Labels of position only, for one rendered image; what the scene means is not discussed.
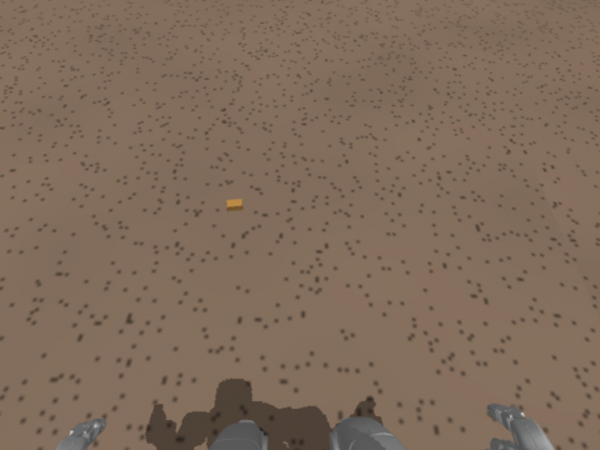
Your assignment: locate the small box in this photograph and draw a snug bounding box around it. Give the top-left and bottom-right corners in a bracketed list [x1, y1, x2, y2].
[227, 199, 243, 211]

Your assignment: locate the left robot hand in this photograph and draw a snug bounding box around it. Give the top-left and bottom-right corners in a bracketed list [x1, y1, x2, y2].
[55, 418, 106, 450]

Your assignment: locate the right robot hand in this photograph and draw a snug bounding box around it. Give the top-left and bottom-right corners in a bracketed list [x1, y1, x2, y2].
[485, 404, 555, 450]

